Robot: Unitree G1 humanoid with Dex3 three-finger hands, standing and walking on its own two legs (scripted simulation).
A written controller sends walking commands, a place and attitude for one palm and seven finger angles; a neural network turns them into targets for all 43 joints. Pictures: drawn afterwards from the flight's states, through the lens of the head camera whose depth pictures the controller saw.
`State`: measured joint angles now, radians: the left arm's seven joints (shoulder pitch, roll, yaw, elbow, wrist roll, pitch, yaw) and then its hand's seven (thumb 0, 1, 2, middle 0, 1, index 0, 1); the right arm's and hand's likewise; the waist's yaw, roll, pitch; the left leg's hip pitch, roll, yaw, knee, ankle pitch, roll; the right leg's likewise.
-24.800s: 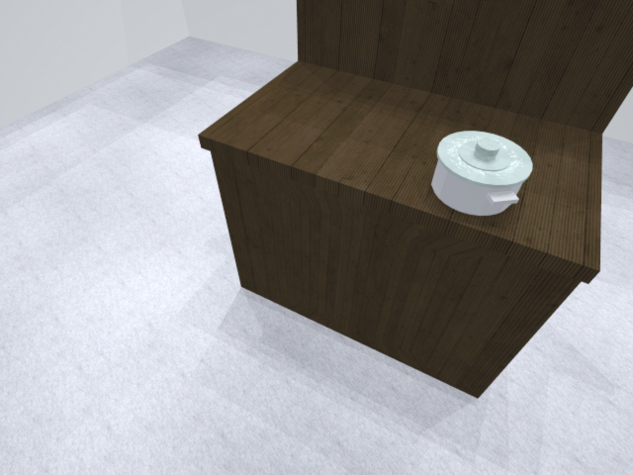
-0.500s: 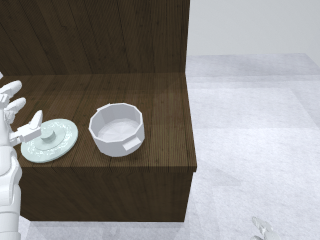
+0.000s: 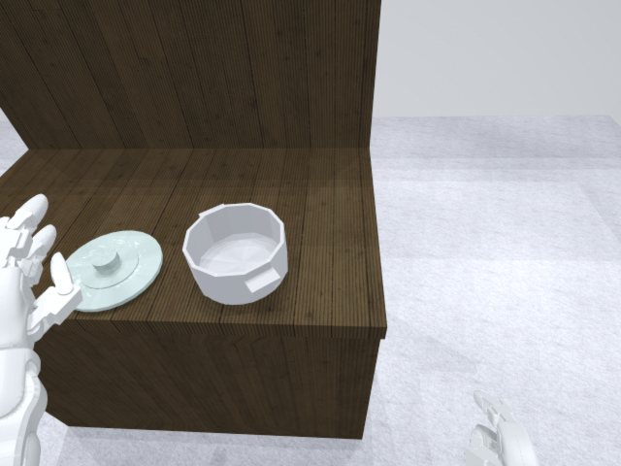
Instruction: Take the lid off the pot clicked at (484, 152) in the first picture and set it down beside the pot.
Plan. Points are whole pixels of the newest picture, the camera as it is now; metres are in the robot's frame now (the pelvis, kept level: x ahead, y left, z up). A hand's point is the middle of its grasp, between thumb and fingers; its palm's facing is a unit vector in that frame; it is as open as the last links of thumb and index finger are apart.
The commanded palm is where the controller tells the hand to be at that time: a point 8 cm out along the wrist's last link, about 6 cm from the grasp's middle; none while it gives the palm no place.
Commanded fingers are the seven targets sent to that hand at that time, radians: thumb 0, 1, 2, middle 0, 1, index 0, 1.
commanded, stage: draw the hand back to the body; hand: left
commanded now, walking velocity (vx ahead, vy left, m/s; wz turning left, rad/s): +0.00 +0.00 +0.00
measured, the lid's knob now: (105, 259) +0.44 +0.43 -0.03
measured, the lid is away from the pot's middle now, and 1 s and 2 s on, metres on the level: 0.25 0.25 0.25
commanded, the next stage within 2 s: step back with the hand held close in 0.58 s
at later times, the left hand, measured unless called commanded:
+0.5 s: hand (51, 363) +0.17 +0.26 +0.15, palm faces +0.36 -0.86 -0.36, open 7.4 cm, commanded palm +0.12 +0.31 +0.17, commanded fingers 0.00 0.90 0.90 -0.20 -0.30 -0.20 -0.30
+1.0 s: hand (35, 369) +0.17 +0.29 +0.14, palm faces +0.25 -0.87 -0.43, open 7.4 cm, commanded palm +0.11 +0.33 +0.17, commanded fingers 0.00 0.90 0.90 -0.20 -0.30 -0.20 -0.30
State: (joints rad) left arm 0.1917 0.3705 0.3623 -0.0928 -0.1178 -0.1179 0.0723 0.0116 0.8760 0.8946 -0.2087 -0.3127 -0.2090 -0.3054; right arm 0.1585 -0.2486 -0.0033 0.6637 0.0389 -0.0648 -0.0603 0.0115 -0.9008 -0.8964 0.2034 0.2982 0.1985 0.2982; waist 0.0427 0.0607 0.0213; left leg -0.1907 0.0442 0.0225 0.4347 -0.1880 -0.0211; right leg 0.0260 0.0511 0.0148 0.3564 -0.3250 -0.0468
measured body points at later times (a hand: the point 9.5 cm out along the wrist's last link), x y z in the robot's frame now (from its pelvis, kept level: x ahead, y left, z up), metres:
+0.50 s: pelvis -0.01 +0.03 +0.00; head -0.03 +0.01 +0.45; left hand +0.14 +0.31 +0.17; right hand +0.18 -0.19 -0.08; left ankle +0.03 +0.14 -0.74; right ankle -0.08 -0.09 -0.74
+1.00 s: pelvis -0.03 +0.06 -0.01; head -0.02 +0.06 +0.44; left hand +0.15 +0.33 +0.16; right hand +0.13 -0.19 -0.08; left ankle +0.03 +0.14 -0.74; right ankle -0.08 -0.09 -0.74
